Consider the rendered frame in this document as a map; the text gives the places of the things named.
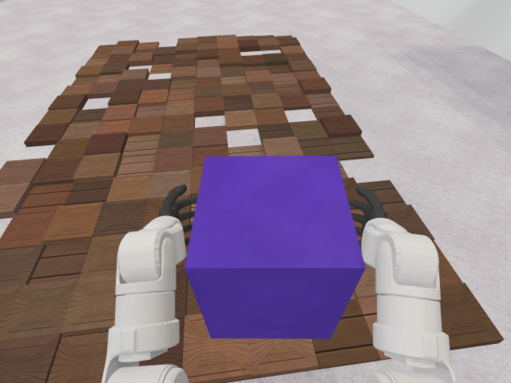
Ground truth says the robot left forearm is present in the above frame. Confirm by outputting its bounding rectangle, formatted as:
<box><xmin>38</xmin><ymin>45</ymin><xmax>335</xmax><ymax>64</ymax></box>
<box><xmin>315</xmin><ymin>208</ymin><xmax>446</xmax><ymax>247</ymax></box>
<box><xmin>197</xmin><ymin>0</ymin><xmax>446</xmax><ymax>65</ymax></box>
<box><xmin>101</xmin><ymin>215</ymin><xmax>187</xmax><ymax>383</ymax></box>

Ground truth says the robot right hand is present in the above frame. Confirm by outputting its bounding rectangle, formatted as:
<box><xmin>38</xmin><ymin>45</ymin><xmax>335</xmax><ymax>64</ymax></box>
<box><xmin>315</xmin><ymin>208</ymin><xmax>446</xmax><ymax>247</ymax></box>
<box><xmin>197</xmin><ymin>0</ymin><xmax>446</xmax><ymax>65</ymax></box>
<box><xmin>348</xmin><ymin>186</ymin><xmax>387</xmax><ymax>250</ymax></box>

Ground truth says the carton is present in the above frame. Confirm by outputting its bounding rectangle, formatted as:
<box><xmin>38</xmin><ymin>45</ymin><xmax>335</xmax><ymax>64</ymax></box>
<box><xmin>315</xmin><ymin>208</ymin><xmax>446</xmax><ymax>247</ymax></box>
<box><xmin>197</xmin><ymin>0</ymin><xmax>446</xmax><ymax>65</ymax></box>
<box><xmin>184</xmin><ymin>156</ymin><xmax>366</xmax><ymax>339</ymax></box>

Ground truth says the robot left upper arm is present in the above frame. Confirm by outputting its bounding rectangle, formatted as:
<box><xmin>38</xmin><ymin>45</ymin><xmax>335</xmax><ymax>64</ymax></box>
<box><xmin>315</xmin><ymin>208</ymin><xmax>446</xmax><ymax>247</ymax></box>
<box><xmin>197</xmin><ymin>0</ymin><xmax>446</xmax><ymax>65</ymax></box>
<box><xmin>107</xmin><ymin>364</ymin><xmax>188</xmax><ymax>383</ymax></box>

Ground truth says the robot left hand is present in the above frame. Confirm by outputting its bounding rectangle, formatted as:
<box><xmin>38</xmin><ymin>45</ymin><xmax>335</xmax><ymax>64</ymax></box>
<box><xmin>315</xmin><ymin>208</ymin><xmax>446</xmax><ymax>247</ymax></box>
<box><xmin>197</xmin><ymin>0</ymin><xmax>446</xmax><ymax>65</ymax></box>
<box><xmin>159</xmin><ymin>184</ymin><xmax>197</xmax><ymax>246</ymax></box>

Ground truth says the robot right forearm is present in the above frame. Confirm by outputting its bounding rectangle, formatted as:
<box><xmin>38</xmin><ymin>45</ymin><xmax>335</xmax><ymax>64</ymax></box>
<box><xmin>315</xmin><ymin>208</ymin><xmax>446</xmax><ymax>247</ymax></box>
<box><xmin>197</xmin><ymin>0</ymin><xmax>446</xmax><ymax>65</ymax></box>
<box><xmin>361</xmin><ymin>218</ymin><xmax>457</xmax><ymax>383</ymax></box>

